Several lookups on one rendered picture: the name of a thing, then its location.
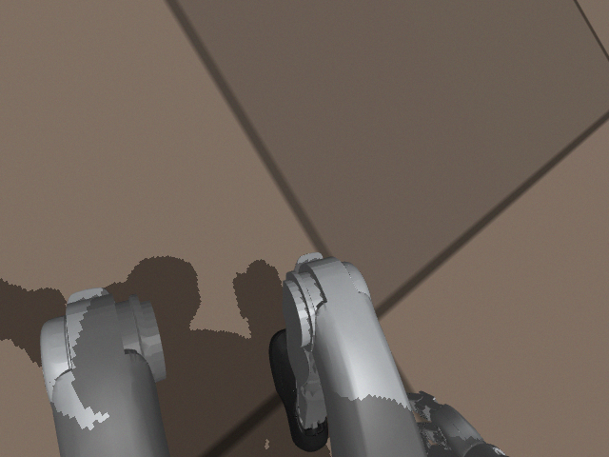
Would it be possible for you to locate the right robot foot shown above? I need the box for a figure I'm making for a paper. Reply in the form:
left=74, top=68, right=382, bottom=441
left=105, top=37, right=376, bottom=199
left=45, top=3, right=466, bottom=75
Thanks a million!
left=269, top=329, right=328, bottom=452

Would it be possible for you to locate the right robot hand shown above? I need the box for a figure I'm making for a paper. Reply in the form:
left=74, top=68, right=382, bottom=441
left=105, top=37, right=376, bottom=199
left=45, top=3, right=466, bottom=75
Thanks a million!
left=406, top=391, right=486, bottom=457

